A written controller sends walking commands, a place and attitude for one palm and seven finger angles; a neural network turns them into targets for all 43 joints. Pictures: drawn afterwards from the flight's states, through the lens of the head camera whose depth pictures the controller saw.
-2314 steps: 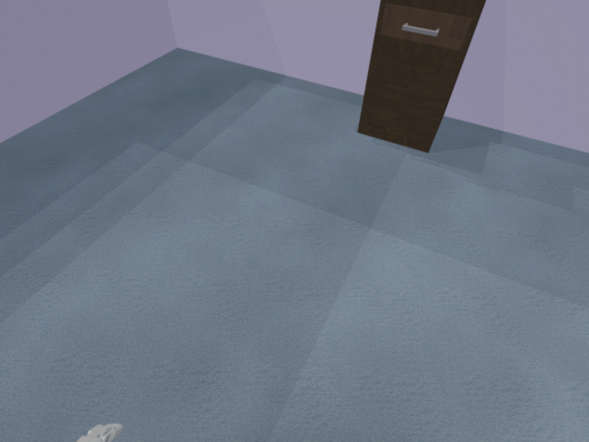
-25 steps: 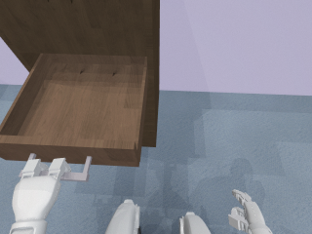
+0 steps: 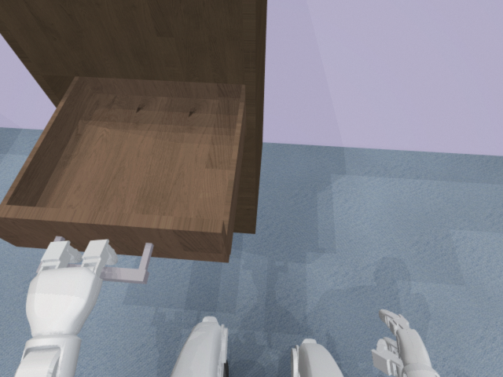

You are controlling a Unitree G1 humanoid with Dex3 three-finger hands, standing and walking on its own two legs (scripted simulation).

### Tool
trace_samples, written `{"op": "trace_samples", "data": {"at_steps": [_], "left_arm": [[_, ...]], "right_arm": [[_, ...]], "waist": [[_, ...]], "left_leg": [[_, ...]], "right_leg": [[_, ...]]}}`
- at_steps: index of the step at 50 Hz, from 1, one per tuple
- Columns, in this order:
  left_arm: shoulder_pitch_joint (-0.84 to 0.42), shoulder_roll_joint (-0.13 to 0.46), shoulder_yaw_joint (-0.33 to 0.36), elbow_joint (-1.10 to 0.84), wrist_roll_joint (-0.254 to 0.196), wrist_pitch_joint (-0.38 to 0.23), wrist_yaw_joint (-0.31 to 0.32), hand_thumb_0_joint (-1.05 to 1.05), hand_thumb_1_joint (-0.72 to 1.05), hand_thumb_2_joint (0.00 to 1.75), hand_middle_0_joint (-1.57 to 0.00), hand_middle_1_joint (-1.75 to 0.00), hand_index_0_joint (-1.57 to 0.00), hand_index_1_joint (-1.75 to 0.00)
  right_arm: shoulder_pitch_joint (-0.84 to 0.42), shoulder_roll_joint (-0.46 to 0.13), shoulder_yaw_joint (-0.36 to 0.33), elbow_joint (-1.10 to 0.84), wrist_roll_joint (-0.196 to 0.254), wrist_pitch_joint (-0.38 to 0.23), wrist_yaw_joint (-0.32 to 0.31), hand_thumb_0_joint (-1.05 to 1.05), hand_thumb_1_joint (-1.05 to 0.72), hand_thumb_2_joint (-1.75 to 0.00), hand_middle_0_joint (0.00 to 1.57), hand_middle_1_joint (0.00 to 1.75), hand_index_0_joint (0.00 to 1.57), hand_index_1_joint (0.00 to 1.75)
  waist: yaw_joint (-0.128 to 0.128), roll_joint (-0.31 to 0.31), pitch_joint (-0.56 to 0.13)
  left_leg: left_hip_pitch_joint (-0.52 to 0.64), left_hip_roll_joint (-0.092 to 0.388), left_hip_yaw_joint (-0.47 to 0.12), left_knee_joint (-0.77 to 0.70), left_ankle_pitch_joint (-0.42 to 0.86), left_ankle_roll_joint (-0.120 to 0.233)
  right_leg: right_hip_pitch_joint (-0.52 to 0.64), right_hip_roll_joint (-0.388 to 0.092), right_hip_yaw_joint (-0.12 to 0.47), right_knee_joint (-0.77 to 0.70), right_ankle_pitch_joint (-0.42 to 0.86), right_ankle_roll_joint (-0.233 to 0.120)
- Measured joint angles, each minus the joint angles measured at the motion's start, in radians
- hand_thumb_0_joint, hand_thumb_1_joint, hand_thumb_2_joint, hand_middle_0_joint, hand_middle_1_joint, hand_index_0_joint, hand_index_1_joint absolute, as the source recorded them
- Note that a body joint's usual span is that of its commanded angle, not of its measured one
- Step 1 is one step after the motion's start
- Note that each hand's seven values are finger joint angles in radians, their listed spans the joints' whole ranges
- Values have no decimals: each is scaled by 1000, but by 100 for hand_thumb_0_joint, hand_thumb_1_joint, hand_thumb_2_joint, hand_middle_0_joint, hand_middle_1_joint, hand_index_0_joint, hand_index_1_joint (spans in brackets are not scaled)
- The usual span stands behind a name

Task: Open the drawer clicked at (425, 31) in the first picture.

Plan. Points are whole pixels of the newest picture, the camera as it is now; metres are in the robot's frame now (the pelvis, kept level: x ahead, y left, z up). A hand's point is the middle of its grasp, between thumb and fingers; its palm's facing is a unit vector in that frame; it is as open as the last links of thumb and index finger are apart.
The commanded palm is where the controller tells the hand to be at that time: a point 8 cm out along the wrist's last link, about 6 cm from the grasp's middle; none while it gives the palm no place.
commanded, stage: open the thumb to release the handle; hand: left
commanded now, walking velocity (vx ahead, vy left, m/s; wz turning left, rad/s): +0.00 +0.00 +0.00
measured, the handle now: (98, 259) +0.28 +0.27 +0.00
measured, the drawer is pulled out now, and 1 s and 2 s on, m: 0.30 0.30 0.30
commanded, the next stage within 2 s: lift the hand off the handle in 0.42 s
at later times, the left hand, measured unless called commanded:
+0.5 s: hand (84, 296) +0.23 +0.28 -0.03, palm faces -0.01 -0.03 -1.00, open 13.1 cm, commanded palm +0.20 +0.27 +0.02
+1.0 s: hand (89, 292) +0.23 +0.27 -0.01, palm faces +0.00 -0.03 -1.00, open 13.7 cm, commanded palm +0.22 +0.26 +0.04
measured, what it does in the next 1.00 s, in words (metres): stands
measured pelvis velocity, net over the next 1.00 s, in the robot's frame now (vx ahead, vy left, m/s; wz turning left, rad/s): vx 0.00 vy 0.01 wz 0.01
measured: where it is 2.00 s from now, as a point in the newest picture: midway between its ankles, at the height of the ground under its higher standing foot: outside the picture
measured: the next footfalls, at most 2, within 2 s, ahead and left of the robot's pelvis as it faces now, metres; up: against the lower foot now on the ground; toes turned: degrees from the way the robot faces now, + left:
none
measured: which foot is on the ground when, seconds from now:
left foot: down 0.00-1.00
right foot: down 0.00-1.00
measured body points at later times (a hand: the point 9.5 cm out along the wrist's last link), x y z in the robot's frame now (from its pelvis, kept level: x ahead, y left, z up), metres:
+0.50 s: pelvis -0.01 +0.00 +0.00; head +0.08 +0.00 +0.44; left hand +0.22 +0.28 +0.03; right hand +0.17 -0.24 -0.12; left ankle +0.05 +0.13 -0.62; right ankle -0.01 -0.12 -0.62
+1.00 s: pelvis +0.00 +0.01 +0.02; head +0.08 +0.00 +0.46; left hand +0.23 +0.27 +0.04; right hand +0.18 -0.23 -0.10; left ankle +0.05 +0.13 -0.62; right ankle -0.01 -0.12 -0.62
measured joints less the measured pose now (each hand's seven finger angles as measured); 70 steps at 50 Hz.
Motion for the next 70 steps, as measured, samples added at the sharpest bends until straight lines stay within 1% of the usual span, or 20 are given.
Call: {"op": "trace_samples", "data": {"at_steps": [2, 5, 10, 15, 20, 23, 26, 27, 31, 34, 41, 45, 54, 61, 66, 70], "left_arm": [[-35, -2, 7, 20, 0, 9, -1, 0, 75, 84, -32, -131, -39, -134], [-51, -7, 3, 16, -11, 33, -15, 0, 67, 80, -33, -131, -39, -133], [-48, -4, -17, 19, -25, 64, -55, 0, 43, 70, -32, -129, -38, -130], [-44, 4, -14, 33, -29, 47, -73, 0, 13, 57, -31, -126, -36, -127], [-34, 5, -5, 27, -24, 22, -66, 0, -18, 44, -29, -123, -34, -123], [-31, 2, -3, 22, -18, 14, -53, 0, -31, 38, -27, -122, -33, -122], [-35, -2, -7, 18, -12, 16, -40, 0, -39, 34, -26, -121, -33, -121], [-28, -6, -11, 2, -17, 24, -43, -1, -41, 34, -26, -121, -33, -121], [23, -24, -47, -58, -27, 61, -46, -1, -46, 31, -27, -120, -32, -120], [6, -30, -66, -34, -17, 79, -41, -1, -48, 31, -27, -118, -32, -120], [-52, -45, -90, 17, 8, 85, -32, -1, -49, 30, -30, -119, -32, -120], [-63, -36, -91, 26, 16, 84, -32, -1, -49, 30, -31, -119, -34, -122], [-33, -29, -91, -4, -20, 120, -56, -1, -49, 30, -32, -120, -35, -122], [-8, -26, -87, -15, -31, 109, -77, -1, -49, 30, -32, -120, -33, -120], [-4, -14, -66, -14, -31, 90, -87, 0, -49, 30, -32, -120, -32, -120], [2, -7, -51, -27, -39, 80, -94, -1, -49, 30, -32, -120, -32, -120]], "right_arm": [[-1, -2, -2, 8, 0, -4, -3, 1, -90, -90, 21, 30, 21, 30], [1, -1, -3, 13, 5, -2, -4, 1, -91, -90, 21, 30, 21, 30], [16, 4, 7, 13, 12, -2, -14, 1, -91, -90, 21, 30, 21, 30], [31, 5, 13, 11, 11, -12, -20, 1, -90, -90, 21, 30, 21, 30], [35, -1, 6, 8, 6, -16, -13, 1, -90, -90, 21, 30, 21, 30], [32, -4, 2, 8, 4, -15, -8, 1, -90, -90, 21, 30, 21, 30], [28, -5, -2, 8, 3, -14, -4, 1, -90, -90, 21, 30, 21, 30], [26, -5, -3, 6, 3, -12, -1, 1, -90, -90, 21, 30, 21, 30], [24, 0, -2, -4, 7, -4, 4, 1, -91, -90, 21, 30, 21, 30], [22, 5, 9, -5, 6, -7, 1, 1, -91, -90, 21, 30, 21, 30], [18, 17, 18, -2, 3, -19, -7, 1, -90, -90, 21, 30, 21, 30], [17, 17, 19, 6, 3, -16, -11, 1, -90, -90, 21, 30, 21, 30], [30, 9, 17, 8, 15, -14, -17, 1, -90, -90, 21, 30, 21, 30], [42, 1, 17, 2, 19, -12, -17, 1, -90, -90, 21, 30, 21, 30], [42, -3, 14, 0, 19, -10, -19, 1, -90, -90, 21, 30, 21, 30], [42, -7, 9, 0, 20, -12, -19, 1, -90, -90, 21, 30, 21, 30]], "waist": [[3, 1, 3], [3, 2, 12], [-4, 4, 13], [-11, 3, 6], [-14, 4, 3], [-12, 4, 2], [-9, 5, 4], [-9, 7, 6], [-7, 14, 14], [-9, 14, 11], [-6, 5, 12], [-4, 2, 14], [-8, 13, 21], [-11, 11, 22], [-9, 6, 28], [-6, 9, 33]], "left_leg": [[-12, -1, -5, 11, 0, -1], [-10, -1, -5, 12, 2, -1], [19, 0, 0, -17, 15, 1], [32, 0, 1, -32, 23, 2], [25, 1, -2, -22, 20, 4], [16, 0, -2, -13, 18, 6], [8, -1, -3, -5, 16, 8], [8, -2, -3, -4, 16, 8], [37, -4, 0, -22, 19, 12], [52, -8, 1, -40, 26, 13], [60, -10, -4, -52, 32, 11], [69, -9, -6, -57, 32, 9], [142, -7, -3, -113, 44, 6], [197, -7, 3, -159, 55, 2], [218, -6, 2, -174, 59, -2], [231, -6, 0, -182, 61, -3]], "right_leg": [[-10, 0, -4, 10, -2, -1], [-8, 0, -5, 12, 0, -2], [17, 0, 0, -16, 16, 0], [30, 1, 1, -33, 25, 1], [26, 2, -1, -27, 24, 2], [19, 1, -2, -20, 22, 4], [12, 0, -2, -13, 20, 6], [13, 0, -2, -13, 20, 6], [42, -2, 0, -35, 27, 11], [57, -6, 1, -52, 33, 12], [68, -8, -4, -64, 37, 10], [77, -6, -7, -70, 37, 8], [147, -4, -4, -127, 53, 5], [197, -4, 1, -168, 65, 2], [216, -2, 0, -180, 67, -2], [230, -3, -2, -189, 69, -4]]}}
